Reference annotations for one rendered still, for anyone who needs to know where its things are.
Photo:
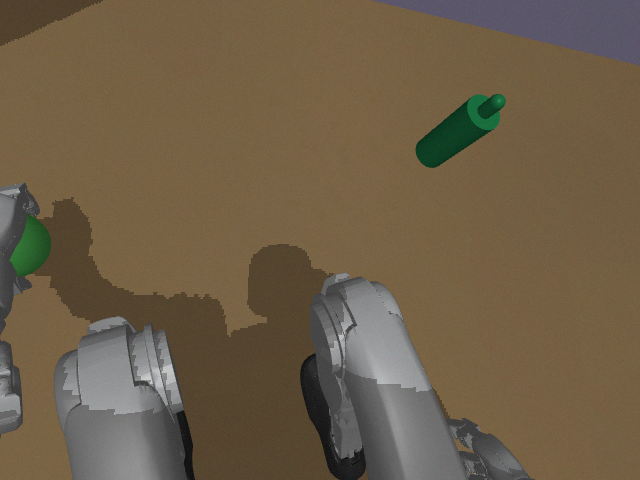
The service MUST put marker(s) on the left robot hand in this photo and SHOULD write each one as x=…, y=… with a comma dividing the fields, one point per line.
x=15, y=203

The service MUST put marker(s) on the right robot hand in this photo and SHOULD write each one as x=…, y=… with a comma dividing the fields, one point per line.
x=491, y=459

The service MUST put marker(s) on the left robot arm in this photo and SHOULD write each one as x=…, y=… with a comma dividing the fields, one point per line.
x=11, y=410

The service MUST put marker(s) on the left robot foot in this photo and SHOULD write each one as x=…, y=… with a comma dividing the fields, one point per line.
x=188, y=445

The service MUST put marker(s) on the right robot foot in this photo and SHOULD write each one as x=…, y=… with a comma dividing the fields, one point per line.
x=318, y=411

